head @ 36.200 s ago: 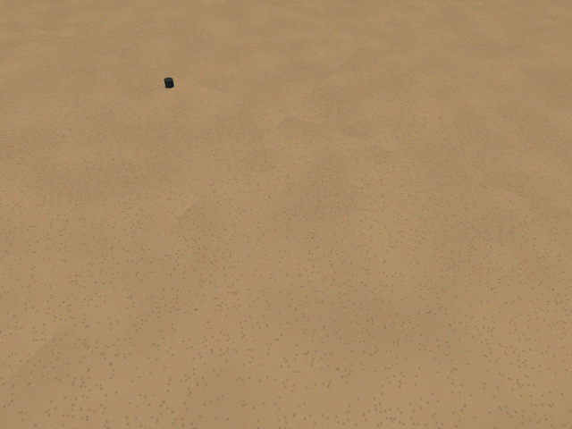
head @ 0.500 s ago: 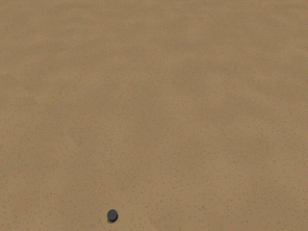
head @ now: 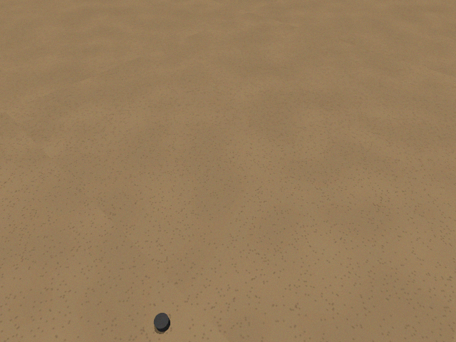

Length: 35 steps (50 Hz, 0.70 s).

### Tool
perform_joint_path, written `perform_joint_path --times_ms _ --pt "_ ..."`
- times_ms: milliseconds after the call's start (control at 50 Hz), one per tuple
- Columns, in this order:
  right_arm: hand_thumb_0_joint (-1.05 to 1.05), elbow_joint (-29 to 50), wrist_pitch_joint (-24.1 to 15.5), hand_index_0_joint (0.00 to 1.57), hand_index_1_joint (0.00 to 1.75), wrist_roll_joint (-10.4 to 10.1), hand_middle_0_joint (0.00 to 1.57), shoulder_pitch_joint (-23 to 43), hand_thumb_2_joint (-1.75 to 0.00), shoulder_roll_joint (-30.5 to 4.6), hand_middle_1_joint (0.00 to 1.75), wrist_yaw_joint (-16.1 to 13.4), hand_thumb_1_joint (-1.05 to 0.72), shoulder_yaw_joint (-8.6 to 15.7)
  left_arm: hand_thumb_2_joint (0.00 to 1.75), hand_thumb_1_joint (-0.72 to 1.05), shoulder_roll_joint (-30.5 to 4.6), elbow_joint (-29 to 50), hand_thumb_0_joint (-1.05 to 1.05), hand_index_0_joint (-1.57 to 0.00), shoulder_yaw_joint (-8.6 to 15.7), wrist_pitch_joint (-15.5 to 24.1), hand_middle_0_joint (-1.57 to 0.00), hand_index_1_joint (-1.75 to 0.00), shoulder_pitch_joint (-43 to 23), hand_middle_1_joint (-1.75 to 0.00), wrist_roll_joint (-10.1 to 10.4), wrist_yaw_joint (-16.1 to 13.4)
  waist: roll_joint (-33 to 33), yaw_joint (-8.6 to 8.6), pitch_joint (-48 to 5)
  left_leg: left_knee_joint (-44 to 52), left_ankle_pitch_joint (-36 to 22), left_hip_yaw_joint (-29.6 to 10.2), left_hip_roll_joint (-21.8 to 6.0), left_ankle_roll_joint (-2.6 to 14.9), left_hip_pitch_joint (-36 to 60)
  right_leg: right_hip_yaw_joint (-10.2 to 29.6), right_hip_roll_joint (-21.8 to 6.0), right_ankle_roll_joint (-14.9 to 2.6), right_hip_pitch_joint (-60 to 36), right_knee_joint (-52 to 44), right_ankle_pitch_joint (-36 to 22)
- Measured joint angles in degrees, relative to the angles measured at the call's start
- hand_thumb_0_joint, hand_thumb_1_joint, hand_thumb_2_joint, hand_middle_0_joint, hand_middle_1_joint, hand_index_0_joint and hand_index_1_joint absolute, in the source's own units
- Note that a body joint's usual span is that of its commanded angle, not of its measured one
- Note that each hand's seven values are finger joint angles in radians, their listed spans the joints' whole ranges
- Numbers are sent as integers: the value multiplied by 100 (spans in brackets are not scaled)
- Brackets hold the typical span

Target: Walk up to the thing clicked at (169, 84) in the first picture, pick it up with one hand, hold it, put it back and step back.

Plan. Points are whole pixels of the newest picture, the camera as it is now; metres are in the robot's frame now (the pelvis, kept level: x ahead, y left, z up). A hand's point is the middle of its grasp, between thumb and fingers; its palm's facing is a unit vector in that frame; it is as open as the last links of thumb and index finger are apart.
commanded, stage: stand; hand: left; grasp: from above
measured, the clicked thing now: (162, 322) +0.36 +0.25 -0.76
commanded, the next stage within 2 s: step back in 0.96 s
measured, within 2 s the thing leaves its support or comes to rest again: neither
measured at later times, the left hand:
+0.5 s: hand out of the picture +0.09 +0.23 -0.16, palm faces -0.02 -0.94 -0.33, open 7.4 cm
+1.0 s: hand out of the picture +0.10 +0.24 -0.15, palm faces -0.02 -0.94 -0.34, open 7.4 cm
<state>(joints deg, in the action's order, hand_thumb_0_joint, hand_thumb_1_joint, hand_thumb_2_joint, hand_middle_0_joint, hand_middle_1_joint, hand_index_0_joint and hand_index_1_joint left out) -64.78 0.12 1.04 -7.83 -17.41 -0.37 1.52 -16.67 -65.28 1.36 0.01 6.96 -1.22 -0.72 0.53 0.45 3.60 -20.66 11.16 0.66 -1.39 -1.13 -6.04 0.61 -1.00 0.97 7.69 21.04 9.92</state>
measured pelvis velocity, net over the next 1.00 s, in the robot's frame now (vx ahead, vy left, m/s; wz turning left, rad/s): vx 0.01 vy -0.01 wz -0.01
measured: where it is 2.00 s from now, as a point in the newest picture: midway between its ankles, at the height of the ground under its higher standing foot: outside the picture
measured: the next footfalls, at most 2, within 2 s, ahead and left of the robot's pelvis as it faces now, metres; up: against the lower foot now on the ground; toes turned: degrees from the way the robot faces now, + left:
right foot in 1.74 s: -0.14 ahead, -0.09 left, +0.00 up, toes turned -3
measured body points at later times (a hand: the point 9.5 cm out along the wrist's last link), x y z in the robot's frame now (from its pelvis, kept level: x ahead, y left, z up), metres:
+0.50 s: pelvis +0.01 +0.00 +0.00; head +0.02 -0.01 +0.45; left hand +0.09 +0.28 -0.13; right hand +0.07 -0.30 -0.14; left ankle +0.00 +0.13 -0.75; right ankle +0.02 -0.13 -0.75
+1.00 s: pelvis +0.01 -0.01 +0.00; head +0.02 -0.02 +0.45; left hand +0.10 +0.29 -0.13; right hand +0.07 -0.31 -0.14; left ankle +0.00 +0.13 -0.75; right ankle +0.02 -0.13 -0.75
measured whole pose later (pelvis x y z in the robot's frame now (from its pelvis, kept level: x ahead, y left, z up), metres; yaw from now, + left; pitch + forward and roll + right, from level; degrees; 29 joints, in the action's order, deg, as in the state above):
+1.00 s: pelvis +0.01 -0.01 +0.00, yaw -1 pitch -2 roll +0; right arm -64.2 0.5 0.3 -6.3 -19.7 0.5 1.4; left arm -19.1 -63.7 1.0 0.2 5.9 -0.1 0.0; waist 0.7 0.8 3.5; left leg -20.4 11.6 1.0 -2.5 -2.0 -6.6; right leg 0.9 0.1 0.0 8.9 21.5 10.5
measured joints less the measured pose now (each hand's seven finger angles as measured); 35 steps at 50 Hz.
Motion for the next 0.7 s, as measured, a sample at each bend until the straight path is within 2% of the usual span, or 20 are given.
perform_joint_path --times_ms 700 --pt "1 -30 -39 20 30 -16 21 104 -90 -143 30 43 -91 -25 90 91 -156 69 0 -20 -60 45 -20 -30 -115 -30 43 49 2 16 -47 179 -6 38 -60 -65 87 31 60 -60 -5 -49 45"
